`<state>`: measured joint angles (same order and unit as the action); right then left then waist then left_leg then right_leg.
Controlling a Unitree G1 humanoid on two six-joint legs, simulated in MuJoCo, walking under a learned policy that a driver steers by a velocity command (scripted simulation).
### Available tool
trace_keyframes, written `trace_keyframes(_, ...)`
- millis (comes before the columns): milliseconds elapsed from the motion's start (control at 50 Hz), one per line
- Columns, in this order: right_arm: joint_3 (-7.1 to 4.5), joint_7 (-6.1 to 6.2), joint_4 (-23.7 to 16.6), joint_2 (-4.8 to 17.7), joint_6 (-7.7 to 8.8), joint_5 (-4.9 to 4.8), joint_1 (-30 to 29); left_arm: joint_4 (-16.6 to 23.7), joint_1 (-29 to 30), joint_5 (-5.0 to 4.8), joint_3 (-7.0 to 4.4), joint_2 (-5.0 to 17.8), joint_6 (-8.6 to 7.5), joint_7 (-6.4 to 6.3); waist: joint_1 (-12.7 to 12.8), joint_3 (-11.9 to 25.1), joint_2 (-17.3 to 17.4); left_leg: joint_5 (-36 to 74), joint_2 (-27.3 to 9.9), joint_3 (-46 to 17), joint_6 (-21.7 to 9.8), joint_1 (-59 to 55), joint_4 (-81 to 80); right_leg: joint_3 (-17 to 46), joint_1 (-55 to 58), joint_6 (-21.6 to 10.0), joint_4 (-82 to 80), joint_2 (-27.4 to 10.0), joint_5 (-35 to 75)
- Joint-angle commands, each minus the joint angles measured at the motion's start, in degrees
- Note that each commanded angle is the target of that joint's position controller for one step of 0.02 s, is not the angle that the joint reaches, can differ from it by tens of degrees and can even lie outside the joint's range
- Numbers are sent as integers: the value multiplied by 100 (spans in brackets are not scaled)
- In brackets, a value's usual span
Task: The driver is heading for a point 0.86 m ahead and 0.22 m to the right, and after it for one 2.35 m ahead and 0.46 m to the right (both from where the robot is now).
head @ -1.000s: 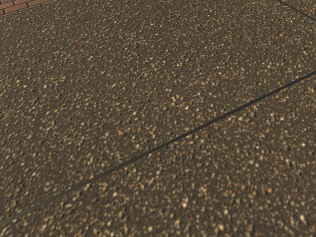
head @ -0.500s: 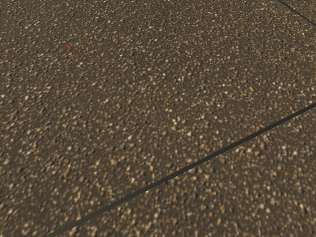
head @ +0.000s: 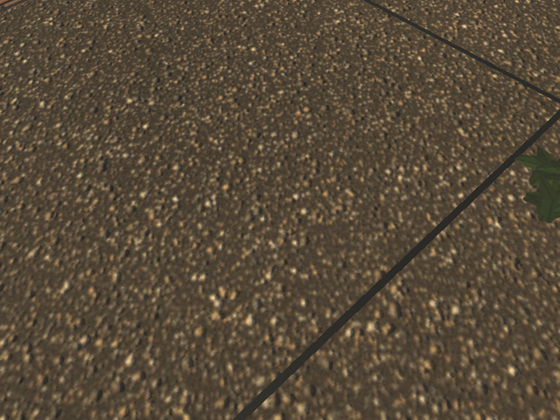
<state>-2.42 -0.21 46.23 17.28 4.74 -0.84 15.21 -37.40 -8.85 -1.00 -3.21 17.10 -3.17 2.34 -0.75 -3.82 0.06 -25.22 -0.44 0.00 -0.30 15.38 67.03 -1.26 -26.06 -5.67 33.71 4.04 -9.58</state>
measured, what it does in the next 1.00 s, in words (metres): walks ahead, turning right: left foot, then right foot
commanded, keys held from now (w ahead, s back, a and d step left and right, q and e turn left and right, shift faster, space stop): w+e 0.72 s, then e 0.28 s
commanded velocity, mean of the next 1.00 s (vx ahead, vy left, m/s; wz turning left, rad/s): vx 0.44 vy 0.00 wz -0.58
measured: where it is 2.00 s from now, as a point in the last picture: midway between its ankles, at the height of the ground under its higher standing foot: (362, 324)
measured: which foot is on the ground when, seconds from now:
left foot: up 0.00-0.38, down 0.40-0.88, up 0.90-1.00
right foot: down 0.00-0.40, up 0.42-0.88, down 0.90-1.00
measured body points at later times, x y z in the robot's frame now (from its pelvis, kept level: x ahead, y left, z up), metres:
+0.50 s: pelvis +0.29 +0.04 +0.01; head +0.31 +0.03 +0.46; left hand +0.44 +0.29 -0.11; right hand +0.39 -0.27 -0.07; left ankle +0.38 +0.13 -0.72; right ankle +0.14 -0.06 -0.64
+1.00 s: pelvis +0.49 -0.09 +0.00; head +0.53 -0.13 +0.44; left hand +0.81 +0.02 -0.07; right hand +0.41 -0.39 -0.12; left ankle +0.47 +0.10 -0.62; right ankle +0.54 -0.21 -0.72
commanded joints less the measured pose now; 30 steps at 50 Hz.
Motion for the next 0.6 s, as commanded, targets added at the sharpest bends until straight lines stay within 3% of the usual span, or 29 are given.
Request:
trace_keyframes(20,-149,-9,-744,765,333,65,-475,240,-741,38,-238,729,-79,-70,292,913,114,459,-482,-556,-57,2580,143,2685,2813,-1174,-1705,-1643,746)
trace_keyframes(40,-166,-11,-749,759,272,112,-387,331,-578,97,-211,692,-75,-94,122,781,-69,596,-547,-562,7,2230,-29,2494,2333,-1178,-1832,-1508,1158)
trace_keyframes(100,-138,10,-744,577,104,183,-264,316,-538,53,-244,779,-93,-168,-36,618,-150,847,-533,-404,311,1974,-708,2061,1619,-1242,-2058,-1328,1756)
trace_keyframes(160,-61,28,-913,392,64,193,-885,215,-712,12,-294,935,-54,-273,152,406,-239,1913,-378,-311,502,1896,-1970,1633,1229,-1006,-2079,-1006,1527)
trace_keyframes(220,-19,-27,-1037,303,117,133,-1489,106,-952,-11,-310,976,11,-321,418,377,-402,2919,-82,-259,504,1393,-3133,1577,1058,-730,-1959,-828,911)
trace_keyframes(260,-46,-67,-1119,387,160,72,-1722,11,-1138,-42,-323,990,41,-324,503,366,-463,3020,10,-352,449,1258,-3476,1852,1226,-669,-1799,-941,637)
trace_keyframes(320,-147,-116,-1143,609,232,42,-1702,-49,-1194,-53,-316,909,88,-349,407,389,-600,2532,39,-539,257,1123,-3870,2397,1755,-559,-1327,-1145,404)
trace_keyframes(360,-238,-103,-1028,725,286,32,-1218,-26,-1054,-32,-311,850,125,-349,110,480,-754,2198,58,-432,36,491,-4106,2565,1799,-424,-904,-1110,584)
trace_keyframes(380,-325,-65,-921,871,315,83,-685,12,-1023,-9,-243,654,121,-335,-159,831,-688,2189,-106,-476,-158,-416,-4228,2378,1617,-248,-269,-833,759)
trace_keyframes(400,-410,-13,-861,1165,325,170,143,109,-1080,76,-109,301,104,-315,-480,1624,-77,1805,-1063,-1387,-523,-1854,-4144,1903,963,-29,1287,-468,-12)
trace_keyframes(420,-520,-34,-658,1597,237,216,595,284,-1869,-87,-9,7,51,-310,-123,2221,1829,519,-2295,-4077,-1478,-3529,-4676,1158,-1079,352,3088,296,-2465)
trace_keyframes(440,-423,-68,-719,1070,209,68,488,127,-1836,-153,-106,625,48,-336,-247,1856,1330,-775,-2375,-4587,-1429,-3338,-4967,1265,-1809,446,3856,-202,-2337)
trace_keyframes(460,-330,-40,-780,717,172,56,263,171,-1212,-114,-202,942,79,-336,-409,1149,793,-619,-2108,-3644,-1162,-2695,-5033,1164,-1966,491,4045,-394,-1794)
trace_keyframes(480,-280,-31,-803,615,135,112,-3,229,-902,-48,-213,909,107,-347,-333,767,440,153,-1859,-2873,-1006,-2052,-5095,983,-1800,530,3965,-581,-1390)
trace_keyframes(500,-241,-21,-756,495,113,134,-153,302,-694,7,-227,837,105,-328,-257,461,414,811,-1639,-2332,-969,-1568,-5212,967,-1710,551,3721,-729,-1115)
trace_keyframes(540,-211,2,-681,402,138,160,-229,338,-746,-63,-211,608,147,-262,-90,339,673,1437,-1381,-1571,-904,-1074,-5482,849,-1332,551,3431,-936,-857)
trace_keyframes(600,-276,2,-515,563,189,107,-170,470,-541,-45,-146,351,212,-235,-66,222,553,2083,-1434,-959,-1068,-951,-5755,718,-1499,628,2975,-1037,-618)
